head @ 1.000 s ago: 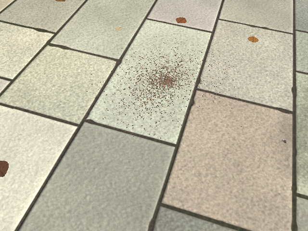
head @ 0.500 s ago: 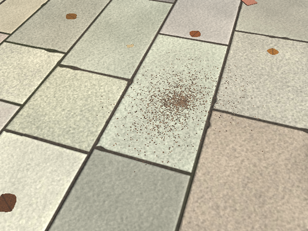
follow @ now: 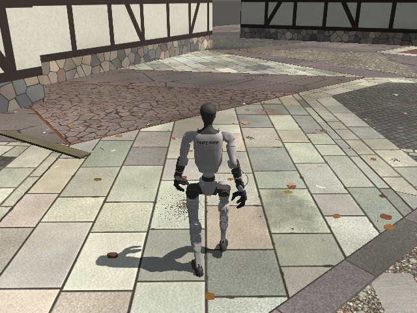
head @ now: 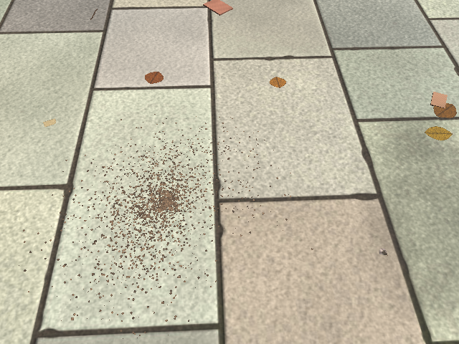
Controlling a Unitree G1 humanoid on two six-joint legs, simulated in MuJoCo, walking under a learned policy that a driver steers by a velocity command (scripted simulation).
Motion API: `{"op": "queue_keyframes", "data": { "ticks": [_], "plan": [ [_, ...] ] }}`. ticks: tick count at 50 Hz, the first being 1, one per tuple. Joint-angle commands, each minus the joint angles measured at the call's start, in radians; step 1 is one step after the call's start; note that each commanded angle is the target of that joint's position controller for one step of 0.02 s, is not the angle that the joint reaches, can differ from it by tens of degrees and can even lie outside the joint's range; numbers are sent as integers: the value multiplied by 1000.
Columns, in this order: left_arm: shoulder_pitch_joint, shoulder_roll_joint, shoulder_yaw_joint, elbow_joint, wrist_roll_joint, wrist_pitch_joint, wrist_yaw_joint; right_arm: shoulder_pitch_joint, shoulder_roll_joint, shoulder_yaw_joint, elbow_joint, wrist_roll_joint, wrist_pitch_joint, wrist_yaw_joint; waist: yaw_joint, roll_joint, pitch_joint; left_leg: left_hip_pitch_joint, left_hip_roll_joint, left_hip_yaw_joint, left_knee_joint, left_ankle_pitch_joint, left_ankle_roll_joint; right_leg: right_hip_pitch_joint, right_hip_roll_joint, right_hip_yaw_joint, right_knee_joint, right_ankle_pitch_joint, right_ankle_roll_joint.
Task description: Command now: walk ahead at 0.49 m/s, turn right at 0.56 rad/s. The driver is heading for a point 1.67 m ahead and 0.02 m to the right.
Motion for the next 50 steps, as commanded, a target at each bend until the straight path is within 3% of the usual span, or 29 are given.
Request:
{"op": "queue_keyframes", "data": {
  "ticks": [1, 3, 5, 6, 7, 8, 9, 10, 11, 12, 13, 15, 17, 19, 24, 29, 32, 34, 35, 36, 37, 38, 39, 40, 41, 42, 44, 46, 50],
  "plan": [
    [-116, 22, -9, -95, 3, -10, -10, 9, -145, -28, -38, 1, -9, -10, 9, 98, 63, -32, 288, -62, -94, 467, 94, 36, 11, -51, -114, 0, -21],
    [-121, 34, -6, -105, 8, -9, -6, 26, -157, -30, -26, 1, 5, -15, 13, 101, 53, 40, 293, -27, -23, 653, 87, 72, 45, -81, -160, -73, -50],
    [-55, 53, 4, -93, 12, -7, 5, 32, -188, -38, -18, 0, 21, -20, 44, 127, 1, 88, 295, 4, 137, 956, 79, 179, 113, -118, -181, -182, -87],
    [30, 70, 14, -71, 10, -11, 12, 32, -203, -42, -17, 0, 33, -19, 77, 132, -50, 91, 294, 10, 279, 1024, 79, 271, 151, -124, -204, -224, -111],
    [170, 94, 31, -30, 15, -20, 23, 22, -210, -43, -24, 4, 43, -16, 135, 110, -127, 20, 288, 22, 486, 950, 64, 453, 180, -110, -275, -203, -140],
    [323, 174, 62, 10, 27, -24, 41, 15, -194, -38, -51, 1, 45, -13, 198, 25, -226, -188, 261, 23, 784, 645, 29, 700, 59, 84, -331, -309, -191],
    [282, 285, 85, -14, 17, -19, 53, 37, -67, -15, -128, 6, 38, 12, 105, -200, -282, -660, 64, -38, 1134, -289, -37, 990, -244, 617, -394, -323, -329],
    [340, 281, 85, -25, -7, -4, 60, -111, -168, -35, -169, 4, 25, 15, 174, -46, -299, -773, 21, -250, 1207, -251, -38, 972, -272, 789, -525, -307, -347],
    [284, 248, 76, -7, -15, -2, 69, -177, -157, -31, -192, 15, 11, 19, 139, -9, -152, -823, 85, -281, 1149, -120, -24, 866, -246, 608, -542, -216, -311],
    [231, 187, 61, -8, -22, -9, 72, -145, -146, -26, -171, 18, 2, 17, 89, 41, -81, -753, 121, -276, 1043, -48, -18, 728, -204, 495, -556, -67, -267],
    [181, 150, 51, -15, -22, -21, 74, -122, -141, -26, -148, 5, 10, 15, 47, 65, -51, -677, 142, -280, 976, -29, -21, 635, -150, 405, -564, 53, -231],
    [160, 101, 29, -12, -28, -48, 74, -56, -116, -22, -120, -22, 49, 21, 0, 50, -72, -561, 153, -279, 904, -21, -36, 552, -101, 299, -587, 183, -206],
    [211, 110, 27, 19, -31, -71, 69, -60, -99, -19, -114, -21, 69, 35, -3, 34, -59, -557, 149, -257, 850, 17, -42, 530, -82, 235, -617, 257, -190],
    [258, 128, 28, 41, -27, -80, 67, -136, -103, -20, -133, -12, 77, 40, 21, 14, -21, -622, 154, -252, 788, 101, -38, 543, -73, 193, -649, 259, -156],
    [325, 117, 14, 71, -18, -89, 71, -280, -106, -19, -167, 7, 75, 46, 74, -12, 27, -718, 99, -281, 618, 265, -8, 636, -66, 90, -680, 277, -71],
    [368, 96, -5, 106, -11, -94, 94, -395, -86, -2, -207, -3, 67, 54, 102, -11, 68, -718, 47, -208, 438, 297, 28, 748, -99, 4, -675, 409, -47],
    [364, 125, -7, 121, -6, -93, 110, -374, -89, -1, -214, -4, 64, 52, 72, -38, 31, -599, -21, -131, 360, 190, 78, 814, -120, -48, -546, 791, -25],
    [344, 162, 1, 118, 0, -83, 123, -228, -122, -14, -174, -7, 62, 45, 1, -75, -51, -461, -78, -108, 348, 84, 122, 839, -139, -68, -323, 1034, -15],
    [327, 179, 7, 108, 3, -76, 122, -94, -152, -29, -132, -11, 57, 41, -56, -78, -118, -319, -94, -130, 305, 69, 151, 795, -140, -73, -139, 987, -16],
    [279, 188, 8, 82, -7, -76, 117, 53, -195, -49, -94, -26, 51, 34, -144, -35, -187, -90, -30, -240, 226, 87, 203, 621, -110, -99, 126, 742, -11],
    [319, 98, -10, 26, -28, -87, 96, 99, -320, -87, -95, -31, 59, 21, -102, 194, -279, 222, 261, -699, 215, 113, 358, 216, 69, -114, 543, -15, 36],
    [278, 127, -2, 1, -12, -100, 83, 40, -306, -85, -96, 10, 66, 30, -69, 161, -326, 282, 339, -1032, 79, 162, 432, 2, 164, 86, 702, -463, 30],
    [216, 121, -7, -25, -9, -111, 74, -33, -282, -80, -104, 23, 69, 29, -40, 85, -177, 156, 318, -878, 46, 105, 395, -76, 79, 148, 661, -367, 21],
    [199, 127, -8, -33, -15, -120, 70, -84, -214, -64, -112, 18, 71, 29, -12, 14, -83, 13, 289, -779, 7, 129, 352, -56, 39, 128, 579, -299, 26],
    [199, 120, -6, -32, -10, -113, 71, -119, -175, -53, -117, 15, 69, 27, 28, -25, -18, -102, 239, -698, -16, 199, 307, -11, 10, 120, 496, -283, 36],
    [210, 110, -10, -39, 6, -93, 71, -138, -154, -44, -115, 20, 63, 21, 59, -15, 0, -184, 188, -630, -32, 264, 280, 44, -8, 116, 435, -277, 58],
    [223, 87, -17, -49, 19, -56, 65, -122, -176, -46, -113, 22, 44, 20, 74, 28, -19, -243, 139, -557, -41, 374, 269, 94, -15, 89, 356, -265, 92],
    [171, 82, -20, -80, 18, -42, 62, -93, -210, -55, -109, 24, 34, 20, 67, 50, -17, -263, 106, -522, -52, 422, 258, 77, -18, 65, 260, -206, 118],
    [0, 82, -25, -147, 10, -40, 56, -13, -212, -59, -107, 26, 43, 18, -2, 89, -9, -188, 72, -526, -33, 451, 201, 11, -6, 49, 37, -44, 141]
  ]
}}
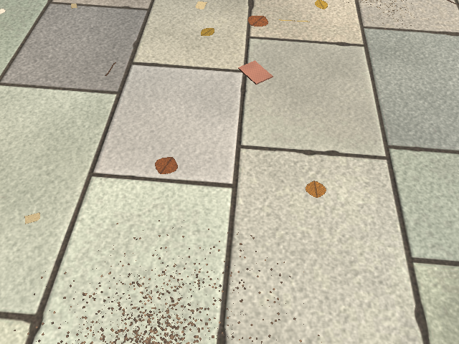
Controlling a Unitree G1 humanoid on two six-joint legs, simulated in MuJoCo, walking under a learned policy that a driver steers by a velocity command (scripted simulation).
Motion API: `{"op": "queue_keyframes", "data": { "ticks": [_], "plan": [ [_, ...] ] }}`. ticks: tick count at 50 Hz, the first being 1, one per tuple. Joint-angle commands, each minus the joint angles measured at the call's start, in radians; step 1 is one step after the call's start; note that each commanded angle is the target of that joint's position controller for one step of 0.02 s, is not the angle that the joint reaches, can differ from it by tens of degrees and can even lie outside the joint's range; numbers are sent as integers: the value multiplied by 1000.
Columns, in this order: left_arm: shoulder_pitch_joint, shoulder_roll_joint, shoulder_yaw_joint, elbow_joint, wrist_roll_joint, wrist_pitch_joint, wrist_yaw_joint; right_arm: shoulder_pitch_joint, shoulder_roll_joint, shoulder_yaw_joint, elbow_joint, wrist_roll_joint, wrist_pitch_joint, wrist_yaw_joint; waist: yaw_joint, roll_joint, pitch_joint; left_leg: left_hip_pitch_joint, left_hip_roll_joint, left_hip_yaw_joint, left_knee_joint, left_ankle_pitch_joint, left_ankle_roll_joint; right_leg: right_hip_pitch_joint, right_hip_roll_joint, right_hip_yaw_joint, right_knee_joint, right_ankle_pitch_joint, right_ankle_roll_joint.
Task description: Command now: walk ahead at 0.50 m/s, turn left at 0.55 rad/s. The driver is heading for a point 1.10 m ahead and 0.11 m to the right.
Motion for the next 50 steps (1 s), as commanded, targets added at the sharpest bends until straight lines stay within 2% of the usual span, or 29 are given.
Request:
{"op": "queue_keyframes", "data": {
  "ticks": [1, 6, 8, 10, 11, 12, 13, 14, 15, 16, 17, 19, 21, 23, 27, 29, 31, 34, 35, 36, 37, 38, 39, 40, 41, 42, 44, 47, 50],
  "plan": [
    [-84, 66, 9, -86, -6, -2, -5, 61, -153, -36, -52, 1, -8, -6, -26, 94, -10, -14, 217, -194, -86, 384, 89, 13, 52, -68, -132, 119, 18],
    [-192, 65, -4, -129, -14, -20, -13, 122, -143, -28, -44, -14, -9, -19, -75, 105, -11, 128, 262, -216, -41, 480, 71, 37, 86, -83, -318, 160, -24],
    [-138, 89, 3, -121, -14, -29, -11, 90, -158, -28, -51, -19, -15, -27, -35, 113, -17, 140, 295, -232, -6, 541, 47, 143, 101, -69, -388, 114, -62],
    [47, 135, 25, -61, -16, -40, 3, 49, -181, -31, -55, -21, -23, -25, 54, 102, -88, 138, 270, -201, 174, 744, 15, 368, 152, -86, -450, 35, -105],
    [185, 164, 37, -27, -9, -51, 15, 43, -168, -26, -56, -18, -28, -18, 121, 63, -169, 66, 221, -156, 361, 677, -4, 563, 107, -50, -486, 50, -137],
    [342, 238, 51, -20, 11, -55, 31, 69, -96, -5, -88, -15, -34, -14, 161, -56, -314, -78, 162, -97, 648, 330, -20, 782, -136, 220, -489, -78, -188],
    [333, 311, 79, 10, 8, -38, 25, 231, -46, 1, -79, 16, -28, -8, 70, -311, -369, -379, -3, -15, 908, -334, -57, 946, -318, 685, -626, -125, -330],
    [249, 202, 62, -11, -18, -26, 14, 149, -132, -7, -57, -22, -17, -17, 64, -75, -219, -483, 79, -65, 960, -269, -43, 828, -267, 660, -659, -267, -302],
    [173, 136, 47, -23, -27, -27, 10, 46, -130, -8, -77, -25, -18, -8, 62, 2, -103, -479, 109, -63, 928, -173, -46, 694, -217, 485, -672, -218, -280],
    [143, 108, 39, -16, -19, -31, 7, 5, -110, -1, -90, -23, -20, -2, 47, 18, -58, -461, 138, -52, 887, -128, -51, 617, -169, 375, -694, -89, -260],
    [152, 98, 35, -2, -21, -37, 10, -13, -103, 0, -95, -31, -13, 5, 35, -13, -38, -445, 160, -41, 851, -117, -57, 576, -129, 287, -707, 10, -244],
    [184, 90, 32, 31, -30, -52, 8, 8, -83, 7, -88, -41, 4, 15, 14, -63, -49, -399, 170, -19, 807, -103, -76, 542, -88, 198, -728, 142, -232],
    [219, 101, 35, 55, -39, -65, 5, -16, -73, 11, -93, -45, 12, 21, 8, -59, -45, -436, 182, 6, 777, -82, -90, 549, -83, 153, -751, 204, -247],
    [248, 109, 39, 74, -41, -66, 5, -98, -65, 18, -118, -47, 15, 26, 20, -52, -16, -504, 213, 36, 717, -21, -107, 557, -77, 117, -790, 207, -258],
    [307, 99, 36, 111, -45, -58, 4, -277, -34, 39, -174, -42, 8, 32, 58, -45, 19, -516, 233, 99, 490, 108, -133, 563, -31, 45, -807, 283, -244],
    [343, 113, 40, 130, -45, -56, 6, -342, -23, 49, -194, -37, 4, 31, 76, -46, 22, -474, 215, 117, 383, 149, -137, 571, -29, 43, -788, 327, -240],
    [368, 128, 44, 143, -41, -51, 9, -378, -31, 51, -204, -32, 0, 27, 86, -46, 20, -442, 195, 120, 318, 158, -133, 602, -44, 62, -751, 372, -239],
    [357, 147, 51, 149, -35, -43, 16, -374, -58, 44, -212, -30, -12, 16, 64, -51, 12, -371, 177, 104, 253, 98, -109, 644, -76, 110, -681, 441, -226],
    [342, 155, 54, 148, -34, -42, 18, -328, -71, 38, -200, -30, -18, 10, 38, -52, -4, -301, 163, 102, 221, 63, -98, 645, -76, 118, -633, 483, -215],
    [324, 160, 56, 147, -37, -40, 17, -230, -86, 29, -169, -33, -27, 2, -10, -34, -47, -168, 141, 111, 159, 59, -83, 627, -50, 103, -525, 542, -200],
    [322, 140, 51, 143, -43, -41, 15, -87, -128, 12, -124, -47, -41, -11, -64, 15, -137, 47, 182, 72, 125, 71, -55, 546, 6, 63, -340, 483, -180],
    [314, 86, 38, 99, -47, -45, 13, 81, -214, -8, -114, -70, -48, -26, -120, 137, -284, 279, 436, -185, 100, -58, -9, 378, 80, 10, -50, 154, -162],
    [427, 14, 28, 81, -72, -35, 18, 62, -287, -30, -115, -64, -31, -24, -52, 342, -350, 413, 631, -564, -26, -158, 86, 87, 210, -54, 200, -386, -140],
    [378, 115, 51, 108, -40, -16, 25, -10, -185, -12, -132, -40, -20, -19, -36, 158, -224, 289, 582, -538, -57, -268, 73, 23, 137, 6, 280, -333, -151],
    [321, 106, 56, 103, -37, -12, 14, -89, -112, 8, -142, -33, -23, -16, -9, 100, -101, 160, 532, -382, -83, -239, 48, 24, 101, 15, 264, -239, -149],
    [297, 78, 53, 99, -38, -8, 6, -125, -80, 15, -141, -33, -29, -13, 11, 97, -50, 74, 486, -261, -117, -118, 27, 53, 72, 8, 234, -182, -140],
    [294, 62, 55, 102, -19, 15, -8, -126, -57, 20, -123, -28, -43, -19, 41, 136, -22, -7, 428, -102, -148, 26, -3, 99, 46, -8, 207, -141, -118],
    [232, 41, 55, 74, -18, 36, -25, -81, -68, 13, -96, -15, -67, -19, 52, 116, -20, 1, 419, 10, -170, 179, 2, 52, 37, -22, 205, -64, -101],
    [134, 36, 53, 37, -15, 42, -37, -36, -69, 9, -71, -18, -69, -21, 41, 106, 2, 34, 412, 97, -182, 244, 9, -39, 25, -34, 152, 30, -87]
  ]
}}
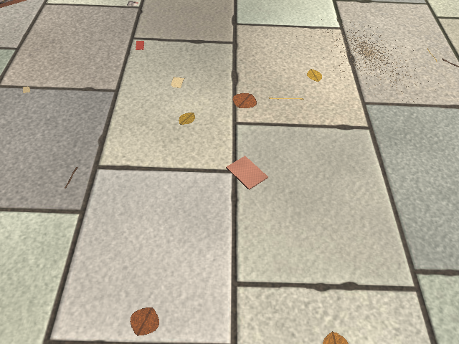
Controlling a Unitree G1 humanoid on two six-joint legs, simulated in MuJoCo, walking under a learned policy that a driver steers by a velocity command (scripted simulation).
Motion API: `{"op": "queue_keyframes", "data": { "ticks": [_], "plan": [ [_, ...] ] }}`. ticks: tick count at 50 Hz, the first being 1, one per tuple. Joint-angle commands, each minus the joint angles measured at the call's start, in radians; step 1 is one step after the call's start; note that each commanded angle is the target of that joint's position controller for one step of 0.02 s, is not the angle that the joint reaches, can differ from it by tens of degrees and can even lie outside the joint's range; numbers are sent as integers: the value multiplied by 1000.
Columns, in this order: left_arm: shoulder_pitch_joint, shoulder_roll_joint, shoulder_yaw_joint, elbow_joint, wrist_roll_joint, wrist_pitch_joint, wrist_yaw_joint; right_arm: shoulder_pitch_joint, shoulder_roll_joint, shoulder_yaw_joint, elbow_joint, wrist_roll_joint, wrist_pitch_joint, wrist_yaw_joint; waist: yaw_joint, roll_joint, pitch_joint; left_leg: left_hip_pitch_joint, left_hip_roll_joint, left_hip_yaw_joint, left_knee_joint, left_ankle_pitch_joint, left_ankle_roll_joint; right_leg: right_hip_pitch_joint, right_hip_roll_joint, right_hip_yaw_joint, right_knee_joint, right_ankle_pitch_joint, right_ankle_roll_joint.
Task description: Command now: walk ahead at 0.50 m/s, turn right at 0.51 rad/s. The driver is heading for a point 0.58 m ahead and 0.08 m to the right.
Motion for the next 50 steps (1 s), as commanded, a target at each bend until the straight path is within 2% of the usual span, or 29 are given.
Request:
{"op": "queue_keyframes", "data": {
  "ticks": [1, 5, 8, 10, 12, 13, 14, 15, 16, 17, 18, 19, 20, 22, 24, 26, 32, 36, 38, 40, 41, 42, 43, 44, 45, 46, 47, 48, 50],
  "plan": [
    [-39, 2, -5, -71, 2, 2, -16, 20, -90, -19, -31, 0, -18, -2, 11, 121, 33, 33, 270, -123, -165, 259, 82, -120, -34, 8, -46, 105, 15],
    [-183, -18, -24, -125, 3, -5, -31, 50, -106, -23, -9, -1, -14, -5, -17, 120, 63, 49, 258, -22, -157, 329, 70, -70, -18, -60, -284, 209, 7],
    [-260, -12, -29, -161, 8, -6, -37, 98, -128, -30, 16, -2, -5, -11, -37, 116, 79, 131, 286, 18, -128, 411, 64, -45, -2, -112, -390, 166, -28],
    [-266, -1, -25, -172, 11, -5, -35, 109, -142, -33, 28, -4, 7, -16, -29, 121, 70, 189, 296, 52, -59, 587, 53, -2, 32, -143, -435, 88, -61],
    [-203, 18, -14, -160, 14, -5, -25, 106, -174, -41, 35, -5, 22, -22, 6, 149, 17, 228, 300, 83, 97, 891, 44, 109, 100, -180, -454, -26, -103],
    [-117, 35, -3, -137, 13, -10, -18, 103, -189, -45, 35, -5, 33, -23, 43, 151, -35, 227, 300, 89, 241, 957, 44, 204, 138, -183, -480, -66, -129],
    [28, 59, 14, -92, 19, -20, -7, 91, -195, -45, 27, -1, 42, -20, 109, 120, -117, 148, 288, 105, 457, 866, 26, 398, 167, -166, -560, -34, -160],
    [176, 146, 46, -53, 30, -24, 11, 91, -166, -37, -3, -4, 41, -17, 165, 22, -220, -70, 258, 105, 756, 521, -8, 652, 18, 55, -612, -137, -212],
    [118, 258, 73, -81, 6, -13, 20, 86, -76, -25, -87, 9, 30, 4, 87, -232, -286, -532, 20, 32, 1136, -330, -79, 925, -259, 632, -730, -132, -364],
    [151, 246, 70, -91, -12, 1, 25, -37, -156, -36, -116, -3, 17, 8, 141, -35, -272, -645, 34, -175, 1174, -291, -74, 904, -274, 675, -803, -13, -368],
    [108, 205, 59, -75, -16, 0, 36, -81, -127, -27, -131, 10, 4, 12, 110, 7, -150, -673, 87, -199, 1124, -195, -63, 802, -256, 520, -802, 80, -345],
    [67, 147, 45, -68, -21, -7, 38, -53, -120, -23, -115, 12, -3, 9, 56, 68, -58, -609, 124, -198, 1008, -143, -61, 649, -209, 422, -816, 214, -300],
    [29, 119, 35, -70, -25, -17, 42, -53, -118, -25, -114, -4, 8, 8, 18, 76, -26, -548, 145, -209, 933, -139, -67, 560, -152, 349, -826, 284, -267],
    [-7, 67, 13, -75, -24, -42, 40, 28, -96, -19, -76, -28, 48, 16, -29, 61, -50, -436, 152, -194, 863, -122, -78, 479, -109, 245, -857, 374, -240],
    [36, 73, 10, -46, -26, -64, 34, 27, -77, -16, -68, -27, 66, 28, -32, 43, -39, -429, 150, -169, 798, -71, -81, 454, -89, 183, -896, 422, -225],
    [80, 90, 12, -24, -22, -74, 30, -49, -79, -16, -87, -19, 72, 34, -6, 25, -1, -489, 160, -162, 728, 17, -77, 469, -83, 143, -930, 424, -193],
    [147, 85, -2, 12, -12, -86, 36, -212, -76, -14, -124, 2, 69, 43, 55, 2, 51, -584, 104, -186, 518, 201, -41, 594, -86, 27, -967, 433, -106],
    [183, 55, -23, 56, -13, -83, 55, -290, -45, 3, -149, -14, 57, 45, 66, 9, 87, -516, 51, -101, 340, 211, -18, 645, -92, -45, -907, 724, -84],
    [189, 68, -28, 77, -12, -82, 65, -246, -44, 4, -133, -19, 48, 38, 48, -22, 49, -409, -1, -64, 292, 158, 5, 677, -99, -48, -808, 967, -67],
    [157, 98, -24, 85, -9, -81, 75, -67, -77, -7, -66, -20, 36, 21, -26, -54, -31, -252, -53, -70, 241, 110, 40, 706, -99, -33, -617, 1121, -49],
    [127, 111, -23, 86, -20, -80, 74, 53, -91, -14, -25, -29, 21, 12, -94, -39, -76, -110, -37, -93, 115, 245, 62, 668, -75, -45, -454, 1020, -39],
    [114, 92, -32, 60, -37, -88, 73, 175, -154, -28, 13, -47, 10, 0, -136, 27, -179, 149, 116, -214, 150, 642, 103, 492, -27, -59, -220, 678, -23],
    [289, -35, -56, 65, -67, -86, 65, 190, -244, -47, 25, -43, 16, 2, -38, 282, -344, 473, 453, -553, 273, 1311, 298, 192, 159, -83, 163, -397, 14],
    [279, 50, -34, 104, -59, -66, 73, 201, -204, -42, 16, 22, 21, 12, -73, 114, -448, 441, 452, -608, 238, 1318, 354, 173, 172, 101, 251, -400, 14],
    [195, 55, -33, 82, -47, -61, 72, 74, -173, -34, -3, 31, 26, 9, -40, 101, -292, 288, 409, -513, 145, 1094, 321, 131, 125, 113, 236, -325, 16],
    [135, 49, -35, 73, -24, -58, 69, -26, -97, -11, -17, 26, 31, 5, -15, 68, -150, 140, 350, -440, 77, 915, 270, 114, 84, 88, 158, -276, 18],
    [108, 40, -34, 75, -10, -46, 64, -62, -53, 6, -14, 22, 31, 0, 6, 57, -79, 33, 304, -380, 28, 834, 229, 146, 58, 79, 89, -242, 27],
    [134, 22, -37, 85, 2, -27, 58, -80, -37, 15, -6, 21, 33, -6, 35, 74, -61, -62, 265, -321, -4, 784, 200, 225, 47, 64, 23, -213, 39],
    [180, -23, -45, 111, -1, -1, 52, -83, -52, 19, 9, 5, 29, -5, 62, 97, -82, -155, 223, -247, -15, 784, 180, 339, 61, 25, -73, -181, 56]
  ]
}}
